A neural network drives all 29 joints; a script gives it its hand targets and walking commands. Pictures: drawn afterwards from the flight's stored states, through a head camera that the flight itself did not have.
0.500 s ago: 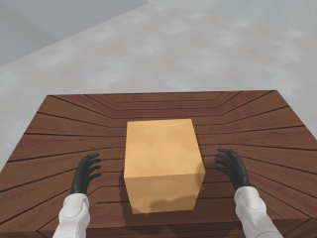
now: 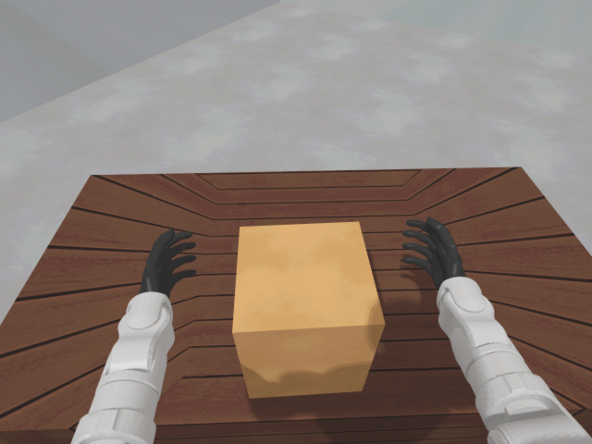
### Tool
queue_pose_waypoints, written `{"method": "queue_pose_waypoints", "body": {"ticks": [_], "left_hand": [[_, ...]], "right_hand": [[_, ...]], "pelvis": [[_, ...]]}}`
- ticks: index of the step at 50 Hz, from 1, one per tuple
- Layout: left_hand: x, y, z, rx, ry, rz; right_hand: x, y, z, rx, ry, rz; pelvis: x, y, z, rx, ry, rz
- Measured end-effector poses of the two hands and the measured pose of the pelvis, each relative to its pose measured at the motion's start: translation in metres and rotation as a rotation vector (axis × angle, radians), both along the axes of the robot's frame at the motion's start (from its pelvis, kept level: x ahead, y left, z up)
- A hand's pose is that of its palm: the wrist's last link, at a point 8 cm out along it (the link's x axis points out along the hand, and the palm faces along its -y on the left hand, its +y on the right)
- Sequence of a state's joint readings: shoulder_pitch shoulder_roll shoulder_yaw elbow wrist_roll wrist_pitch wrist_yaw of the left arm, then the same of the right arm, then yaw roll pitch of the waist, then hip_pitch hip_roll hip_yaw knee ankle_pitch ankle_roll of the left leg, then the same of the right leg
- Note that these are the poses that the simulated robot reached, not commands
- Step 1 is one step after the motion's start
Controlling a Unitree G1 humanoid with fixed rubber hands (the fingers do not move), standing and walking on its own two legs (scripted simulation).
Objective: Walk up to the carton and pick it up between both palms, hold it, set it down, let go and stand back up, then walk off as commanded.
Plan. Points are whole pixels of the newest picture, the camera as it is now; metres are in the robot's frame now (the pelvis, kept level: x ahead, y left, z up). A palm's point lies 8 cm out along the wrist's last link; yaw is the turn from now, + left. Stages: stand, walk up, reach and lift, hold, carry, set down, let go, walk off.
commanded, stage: reach and lift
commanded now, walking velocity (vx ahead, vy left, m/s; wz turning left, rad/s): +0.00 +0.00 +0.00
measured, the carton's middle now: (303, 311) +0.39 +0.02 -0.10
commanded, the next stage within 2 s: none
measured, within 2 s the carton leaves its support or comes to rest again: neither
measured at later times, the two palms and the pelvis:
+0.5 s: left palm (169, 266) +0.37 +0.22 +0.05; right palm (425, 249) +0.41 -0.16 +0.06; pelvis +0.00 +0.00 -0.01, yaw +1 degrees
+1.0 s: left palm (187, 319) +0.35 +0.22 -0.06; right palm (421, 295) +0.40 -0.18 -0.05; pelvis -0.03 +0.00 -0.06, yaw +1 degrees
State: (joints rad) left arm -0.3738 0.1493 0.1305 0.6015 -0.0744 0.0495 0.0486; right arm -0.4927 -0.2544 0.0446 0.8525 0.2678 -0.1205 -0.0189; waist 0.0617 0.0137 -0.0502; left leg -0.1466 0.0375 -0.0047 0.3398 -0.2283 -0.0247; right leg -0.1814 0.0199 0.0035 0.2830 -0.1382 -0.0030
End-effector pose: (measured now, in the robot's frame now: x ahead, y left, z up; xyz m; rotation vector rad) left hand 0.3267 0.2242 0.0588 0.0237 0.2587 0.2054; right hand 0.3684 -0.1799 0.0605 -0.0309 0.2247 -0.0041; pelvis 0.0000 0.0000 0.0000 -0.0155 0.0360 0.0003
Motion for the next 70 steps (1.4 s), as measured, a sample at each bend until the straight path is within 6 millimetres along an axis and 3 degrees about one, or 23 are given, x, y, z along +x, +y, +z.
{"method": "queue_pose_waypoints", "body": {"ticks": [13,19,30,46,53,60,70], "left_hand": [[0.03,0.002,0.021,0.002,-0.015,0.007],[0.042,0.001,0.018,0.009,-0.008,0.003],[0.031,-0.002,-0.033,0.003,0.029,0.015],[0.024,-0.002,-0.102,0.011,0.049,0.029],[0.019,-0.014,-0.134,0.002,0.053,0.016],[0.024,-0.023,-0.14,-0.009,0.025,0.018],[0.033,-0.034,-0.131,-0.027,0.002,0.003]], "right_hand": [[0.033,0.002,0.023,-0.001,0.015,-0.012],[0.043,0.008,0.022,-0.007,0.047,-0.013],[0.033,0.023,-0.026,-0.005,0.092,-0.004],[0.034,-0.005,-0.089,-0.052,0.074,-0.016],[0.033,0.012,-0.125,-0.03,0.062,0.032],[0.033,0.031,-0.139,-0.002,0.03,0.035],[0.033,0.039,-0.126,-0.018,0.018,0.021]], "pelvis": [[-0.001,-0.002,-0.001,-0.002,0.052,0.008],[-0.003,-0.001,-0.003,-0.005,0.09,0.014],[-0.009,0.002,-0.013,-0.016,0.19,0.017],[-0.03,-0.001,-0.052,-0.002,0.406,0.004],[-0.034,-0.007,-0.069,0.004,0.471,0.013],[-0.035,-0.011,-0.077,0.002,0.496,0.024],[-0.035,-0.01,-0.076,-0.003,0.474,0.02]]}}
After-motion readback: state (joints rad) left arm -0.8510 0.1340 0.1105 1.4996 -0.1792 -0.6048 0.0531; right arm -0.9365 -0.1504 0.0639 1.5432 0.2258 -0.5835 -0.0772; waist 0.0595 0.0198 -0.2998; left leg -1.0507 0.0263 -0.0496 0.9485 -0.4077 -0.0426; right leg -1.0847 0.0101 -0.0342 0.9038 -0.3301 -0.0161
